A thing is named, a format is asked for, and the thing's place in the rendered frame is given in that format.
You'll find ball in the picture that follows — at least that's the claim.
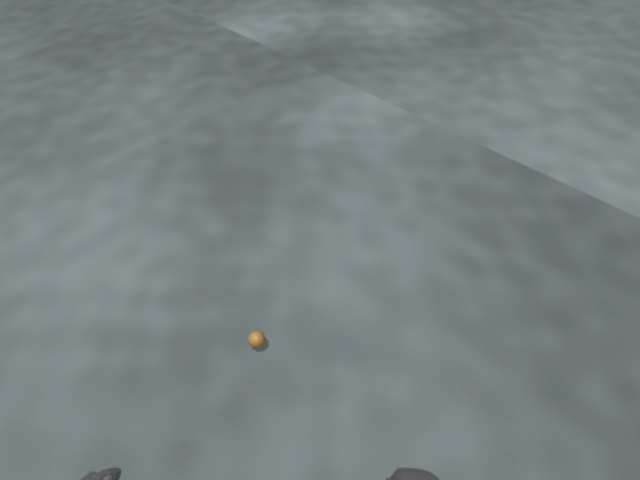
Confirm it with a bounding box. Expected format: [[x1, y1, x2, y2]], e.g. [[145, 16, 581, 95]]
[[248, 330, 265, 348]]

